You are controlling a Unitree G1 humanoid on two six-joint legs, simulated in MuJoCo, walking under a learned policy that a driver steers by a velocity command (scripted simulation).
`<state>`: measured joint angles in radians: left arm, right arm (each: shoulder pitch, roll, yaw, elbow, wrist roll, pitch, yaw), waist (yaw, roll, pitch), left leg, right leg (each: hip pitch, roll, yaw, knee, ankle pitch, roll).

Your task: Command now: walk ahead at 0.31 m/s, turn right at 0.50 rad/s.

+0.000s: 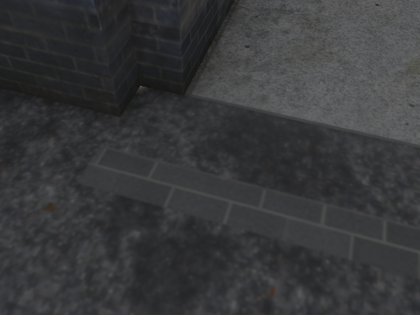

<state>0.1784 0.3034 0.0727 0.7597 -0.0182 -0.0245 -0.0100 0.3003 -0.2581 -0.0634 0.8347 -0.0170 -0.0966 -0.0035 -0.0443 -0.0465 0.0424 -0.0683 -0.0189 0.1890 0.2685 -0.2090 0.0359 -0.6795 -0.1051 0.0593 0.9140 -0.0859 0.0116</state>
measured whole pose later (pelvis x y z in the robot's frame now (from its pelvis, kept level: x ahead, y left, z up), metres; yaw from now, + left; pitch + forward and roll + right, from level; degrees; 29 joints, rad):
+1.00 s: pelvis +0.18 +0.00 +0.00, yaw -34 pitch +1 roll -1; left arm 0.18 0.32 0.09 0.60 -0.02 0.07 0.00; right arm 0.15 -0.27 -0.06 0.71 -0.01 0.02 -0.03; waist -0.02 -0.01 0.06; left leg -0.24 0.07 0.06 0.46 -0.24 -0.01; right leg -0.45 -0.01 0.04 0.89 -0.42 0.09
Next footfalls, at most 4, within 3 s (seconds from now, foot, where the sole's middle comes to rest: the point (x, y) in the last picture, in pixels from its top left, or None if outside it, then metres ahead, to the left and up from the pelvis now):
0.18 right None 0.24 -0.12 -0.78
0.68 left None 0.29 0.09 -0.78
1.10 right None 0.13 -0.14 -0.78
1.58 left None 0.47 -0.08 -0.78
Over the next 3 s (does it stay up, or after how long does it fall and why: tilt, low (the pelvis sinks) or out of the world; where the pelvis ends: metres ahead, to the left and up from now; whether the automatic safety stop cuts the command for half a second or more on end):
stays up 0.97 -0.49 0.00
